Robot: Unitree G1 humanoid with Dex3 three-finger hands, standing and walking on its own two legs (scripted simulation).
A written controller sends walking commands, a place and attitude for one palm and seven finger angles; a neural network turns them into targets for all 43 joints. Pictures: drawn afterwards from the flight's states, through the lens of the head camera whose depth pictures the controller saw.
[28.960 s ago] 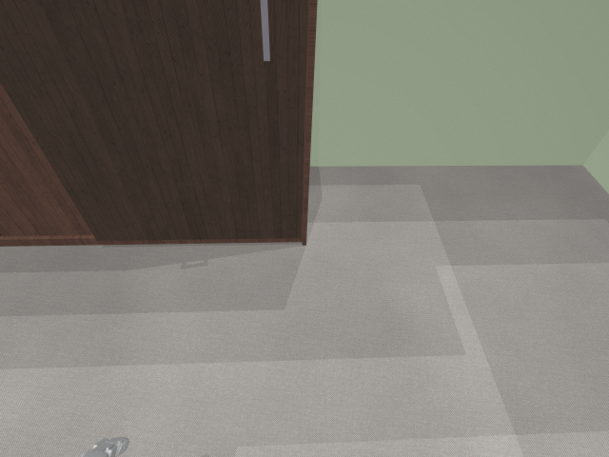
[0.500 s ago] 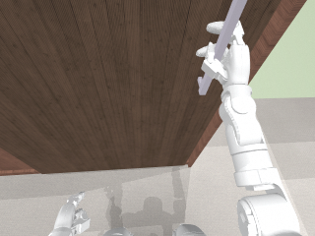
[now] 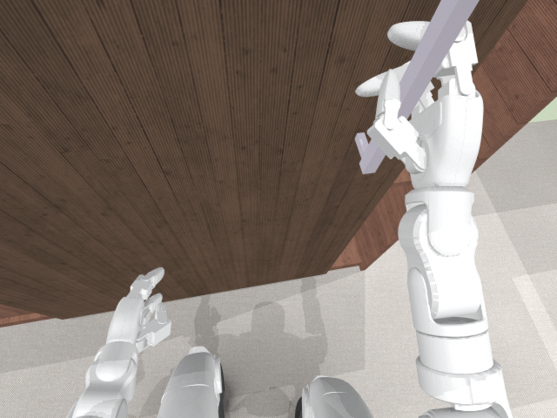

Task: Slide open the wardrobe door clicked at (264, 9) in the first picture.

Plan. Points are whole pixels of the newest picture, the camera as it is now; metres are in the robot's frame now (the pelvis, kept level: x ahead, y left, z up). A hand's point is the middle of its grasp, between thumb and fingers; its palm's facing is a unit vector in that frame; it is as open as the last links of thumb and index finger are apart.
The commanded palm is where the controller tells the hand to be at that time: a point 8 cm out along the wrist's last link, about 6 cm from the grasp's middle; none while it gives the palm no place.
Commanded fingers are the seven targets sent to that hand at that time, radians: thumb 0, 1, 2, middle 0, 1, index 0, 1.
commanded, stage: step sideways, sliding the door along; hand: right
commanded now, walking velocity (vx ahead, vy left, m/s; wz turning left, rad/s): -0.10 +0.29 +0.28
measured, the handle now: (402, 78) +0.42 -0.12 +0.21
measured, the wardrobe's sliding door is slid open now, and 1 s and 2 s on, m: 0.14 0.50 0.52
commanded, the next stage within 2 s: stop walking and hold the door there in 1.56 s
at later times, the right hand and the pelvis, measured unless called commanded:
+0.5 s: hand (185, 150) +0.34 +0.08 +0.20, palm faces -0.09 +1.00 -0.01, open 6.1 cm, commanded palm +0.32 +0.10 +0.19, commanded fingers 0.00 -0.90 -0.90 0.45 1.40 0.45 1.40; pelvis -0.01 +0.12 +0.03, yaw +3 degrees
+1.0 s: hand out of the picture +0.31 +0.26 +0.20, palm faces -0.16 +0.99 -0.06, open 6.3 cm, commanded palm +0.30 +0.25 +0.20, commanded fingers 0.00 -0.90 -0.90 0.45 1.40 0.45 1.40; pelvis -0.07 +0.27 +0.01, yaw +7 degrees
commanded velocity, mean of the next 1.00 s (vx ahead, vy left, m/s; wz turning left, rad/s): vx -0.13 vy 0.28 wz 0.15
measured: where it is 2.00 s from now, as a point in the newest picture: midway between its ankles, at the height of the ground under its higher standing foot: outside the picture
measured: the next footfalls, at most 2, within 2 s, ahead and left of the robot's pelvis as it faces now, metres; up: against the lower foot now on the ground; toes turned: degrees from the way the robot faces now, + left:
left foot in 0.24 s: +0.08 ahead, +0.18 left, +0.00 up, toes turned +7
right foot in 0.54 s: +0.01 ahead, -0.01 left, +0.00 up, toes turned -5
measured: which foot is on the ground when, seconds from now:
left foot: up 0.00-0.22, down 0.24-0.54, up 0.56-0.82, down 0.84-1.00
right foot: down 0.00-0.28, up 0.30-0.52, down 0.54-0.86, up 0.88-1.00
